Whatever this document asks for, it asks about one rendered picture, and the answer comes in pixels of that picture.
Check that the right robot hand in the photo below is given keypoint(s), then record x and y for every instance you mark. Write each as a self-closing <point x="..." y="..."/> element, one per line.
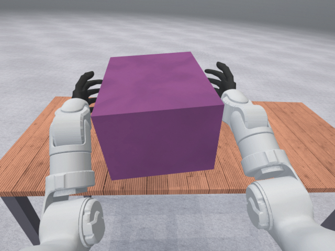
<point x="226" y="78"/>

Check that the left robot upper arm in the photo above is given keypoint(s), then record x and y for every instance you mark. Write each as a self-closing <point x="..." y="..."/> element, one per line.
<point x="71" y="225"/>

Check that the table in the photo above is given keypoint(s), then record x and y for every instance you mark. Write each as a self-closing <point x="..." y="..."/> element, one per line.
<point x="307" y="139"/>

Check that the right robot upper arm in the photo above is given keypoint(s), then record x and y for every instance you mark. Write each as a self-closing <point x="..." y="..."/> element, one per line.
<point x="282" y="207"/>

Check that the carton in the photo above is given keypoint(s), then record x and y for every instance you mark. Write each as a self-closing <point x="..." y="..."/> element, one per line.
<point x="157" y="114"/>

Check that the left robot hand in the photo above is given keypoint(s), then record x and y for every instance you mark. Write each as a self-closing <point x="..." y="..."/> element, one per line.
<point x="81" y="88"/>

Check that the right robot forearm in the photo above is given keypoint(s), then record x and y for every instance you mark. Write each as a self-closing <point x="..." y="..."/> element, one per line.
<point x="260" y="152"/>

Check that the left robot forearm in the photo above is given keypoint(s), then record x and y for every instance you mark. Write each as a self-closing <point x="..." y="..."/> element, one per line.
<point x="70" y="153"/>

